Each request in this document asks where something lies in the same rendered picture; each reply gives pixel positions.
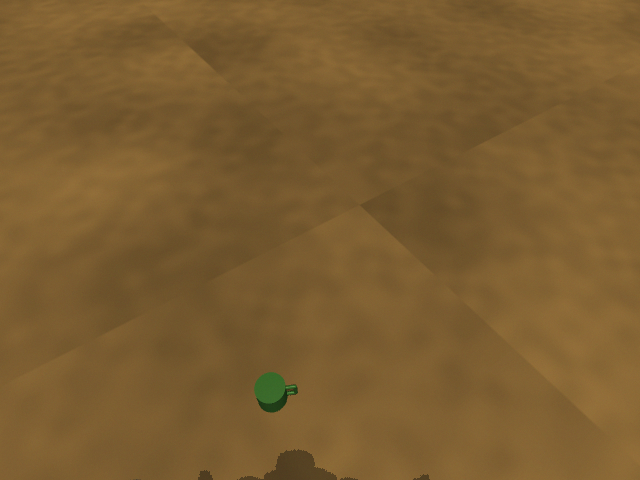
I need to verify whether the mug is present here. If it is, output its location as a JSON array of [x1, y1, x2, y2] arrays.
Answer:
[[254, 372, 298, 413]]

